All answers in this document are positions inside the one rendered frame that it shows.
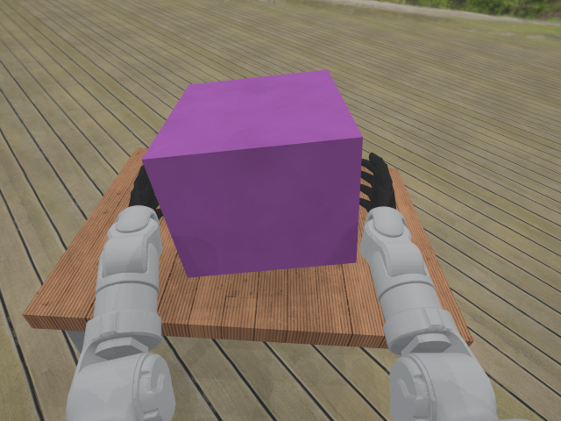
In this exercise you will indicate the robot right hand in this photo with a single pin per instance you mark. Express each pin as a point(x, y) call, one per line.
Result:
point(382, 192)

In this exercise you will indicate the robot right forearm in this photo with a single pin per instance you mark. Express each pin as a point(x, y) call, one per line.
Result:
point(415, 319)

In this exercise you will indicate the robot right upper arm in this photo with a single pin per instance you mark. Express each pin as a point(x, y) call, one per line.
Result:
point(441, 387)

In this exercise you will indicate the carton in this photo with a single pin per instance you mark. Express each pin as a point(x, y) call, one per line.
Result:
point(259, 174)

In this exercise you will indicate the robot left forearm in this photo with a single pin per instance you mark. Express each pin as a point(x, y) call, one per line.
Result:
point(125, 320)

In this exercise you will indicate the robot left hand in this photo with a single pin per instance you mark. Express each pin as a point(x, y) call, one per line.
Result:
point(143, 194)

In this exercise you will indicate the table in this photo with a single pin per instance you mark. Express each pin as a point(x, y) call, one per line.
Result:
point(334, 305)

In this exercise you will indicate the robot left upper arm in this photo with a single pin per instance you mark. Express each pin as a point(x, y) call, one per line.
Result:
point(132, 388)

